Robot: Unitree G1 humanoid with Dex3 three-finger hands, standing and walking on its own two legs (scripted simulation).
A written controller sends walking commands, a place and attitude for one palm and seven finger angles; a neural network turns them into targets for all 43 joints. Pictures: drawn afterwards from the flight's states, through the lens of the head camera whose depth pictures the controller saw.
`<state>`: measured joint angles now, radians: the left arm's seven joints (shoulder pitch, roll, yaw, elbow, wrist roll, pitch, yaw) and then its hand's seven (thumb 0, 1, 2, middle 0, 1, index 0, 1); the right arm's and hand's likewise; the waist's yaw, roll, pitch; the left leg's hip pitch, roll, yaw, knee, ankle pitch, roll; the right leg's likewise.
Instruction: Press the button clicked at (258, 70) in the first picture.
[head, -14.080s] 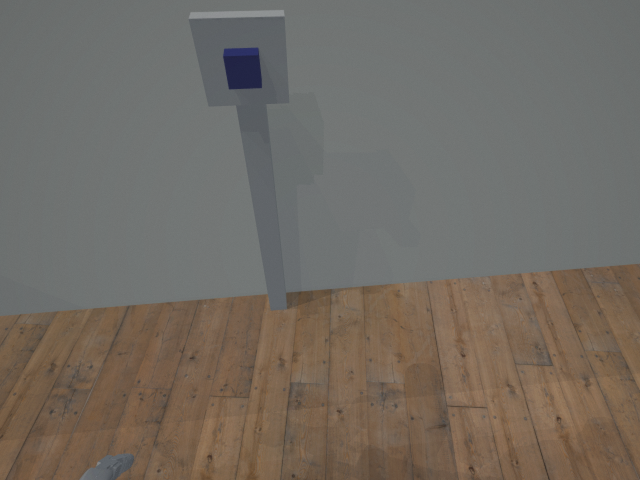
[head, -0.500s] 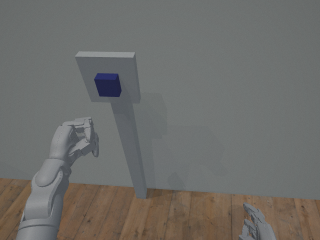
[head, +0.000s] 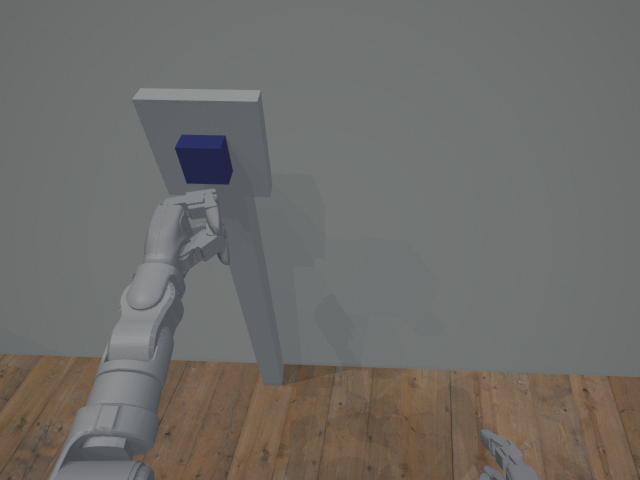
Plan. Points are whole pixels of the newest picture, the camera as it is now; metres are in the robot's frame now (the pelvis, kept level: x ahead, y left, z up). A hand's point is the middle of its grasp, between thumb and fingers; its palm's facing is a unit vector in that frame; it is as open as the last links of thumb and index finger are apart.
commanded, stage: aim a knuckle at the button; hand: left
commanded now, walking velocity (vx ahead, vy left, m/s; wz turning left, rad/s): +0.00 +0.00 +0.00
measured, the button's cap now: (206, 158) +0.49 +0.18 +0.15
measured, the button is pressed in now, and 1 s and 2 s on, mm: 0 0 12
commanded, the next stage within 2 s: press the button with the knuckle in 0.84 s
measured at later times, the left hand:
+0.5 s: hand (226, 230) +0.39 +0.14 +0.12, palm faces +0.02 -1.00 -0.02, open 3.1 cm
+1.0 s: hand (216, 229) +0.38 +0.15 +0.13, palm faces +0.02 -1.00 -0.02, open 3.1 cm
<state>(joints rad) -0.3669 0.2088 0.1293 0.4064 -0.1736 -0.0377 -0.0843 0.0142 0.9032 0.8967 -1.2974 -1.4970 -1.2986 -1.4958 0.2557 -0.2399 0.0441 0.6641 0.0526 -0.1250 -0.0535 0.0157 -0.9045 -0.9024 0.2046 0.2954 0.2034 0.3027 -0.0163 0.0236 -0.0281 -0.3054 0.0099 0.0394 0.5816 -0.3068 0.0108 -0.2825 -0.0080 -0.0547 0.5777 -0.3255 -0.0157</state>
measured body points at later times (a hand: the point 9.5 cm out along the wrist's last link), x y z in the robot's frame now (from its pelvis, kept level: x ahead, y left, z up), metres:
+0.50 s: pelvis -0.01 -0.01 +0.00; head +0.01 -0.02 +0.45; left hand +0.38 +0.19 +0.12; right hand +0.11 -0.26 -0.11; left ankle +0.00 +0.11 -0.73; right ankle -0.01 -0.11 -0.73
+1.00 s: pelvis -0.01 -0.01 +0.00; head +0.00 -0.02 +0.45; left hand +0.38 +0.20 +0.13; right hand +0.13 -0.25 -0.10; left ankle +0.00 +0.11 -0.73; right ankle -0.01 -0.11 -0.73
